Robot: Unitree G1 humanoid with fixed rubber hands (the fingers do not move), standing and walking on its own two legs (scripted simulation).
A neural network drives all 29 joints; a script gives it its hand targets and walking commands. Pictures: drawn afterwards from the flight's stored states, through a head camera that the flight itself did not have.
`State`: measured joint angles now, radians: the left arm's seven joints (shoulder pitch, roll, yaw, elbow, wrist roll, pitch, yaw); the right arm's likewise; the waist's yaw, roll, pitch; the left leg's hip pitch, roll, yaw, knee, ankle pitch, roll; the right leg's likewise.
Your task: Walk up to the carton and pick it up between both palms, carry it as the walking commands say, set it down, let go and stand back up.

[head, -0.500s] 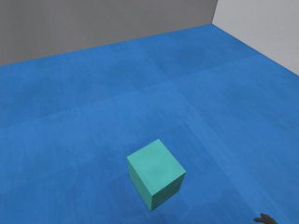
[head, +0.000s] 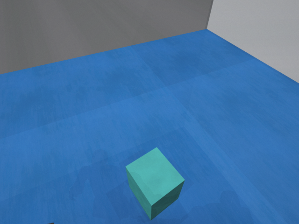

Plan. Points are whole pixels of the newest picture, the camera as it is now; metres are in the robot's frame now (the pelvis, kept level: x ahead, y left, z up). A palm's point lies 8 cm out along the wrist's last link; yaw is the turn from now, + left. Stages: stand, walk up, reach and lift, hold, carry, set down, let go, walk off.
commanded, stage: walk up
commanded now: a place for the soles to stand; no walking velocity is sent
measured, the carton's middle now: (153, 183) +0.50 -0.01 -0.63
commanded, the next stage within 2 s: none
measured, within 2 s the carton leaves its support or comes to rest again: neither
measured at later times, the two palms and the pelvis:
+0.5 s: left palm out of the picture +0.12 +0.28 -0.11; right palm out of the picture +0.03 -0.46 -0.05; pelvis +0.00 -0.08 -0.02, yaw +8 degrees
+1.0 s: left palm out of the picture -0.02 +0.09 -0.13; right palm out of the picture +0.26 -0.52 -0.08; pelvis +0.05 -0.24 -0.03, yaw +25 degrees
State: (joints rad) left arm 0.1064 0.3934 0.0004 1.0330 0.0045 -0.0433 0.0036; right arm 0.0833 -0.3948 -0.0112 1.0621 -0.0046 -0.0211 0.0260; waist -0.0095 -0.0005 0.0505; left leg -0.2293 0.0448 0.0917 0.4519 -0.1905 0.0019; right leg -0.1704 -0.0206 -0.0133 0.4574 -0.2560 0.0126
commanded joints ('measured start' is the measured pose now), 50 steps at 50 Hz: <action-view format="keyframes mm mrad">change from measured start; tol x32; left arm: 1 -36 191 36 -14 2 -12 7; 50 203 187 140 -364 17 71 -55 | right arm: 1 -51 -192 -37 -18 1 -13 -6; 10 -82 -178 -35 16 -1 -7 -12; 13 348 -432 -137 11 -10 -57 -120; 50 221 -315 -108 -342 -35 -65 -93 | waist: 1 1 -13 -73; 27 111 248 -41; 30 197 -402 23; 50 23 174 -1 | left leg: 1 115 100 -113 -108 78 36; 10 137 104 -109 -140 116 35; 13 389 398 -557 -118 164 248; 26 -322 147 -321 -66 -279 134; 32 -533 -28 -149 808 -313 11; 40 117 -54 -72 130 -139 94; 42 307 214 -618 -60 -314 179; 50 -260 95 -298 105 89 200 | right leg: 1 -26 -103 95 -122 164 -42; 10 29 -108 86 -156 214 -32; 15 -522 -96 178 656 -220 -23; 28 120 38 -72 242 -272 -55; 31 -157 -377 607 -310 -626 -260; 44 -609 -104 118 705 -277 -24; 50 -230 -14 -18 462 -172 -45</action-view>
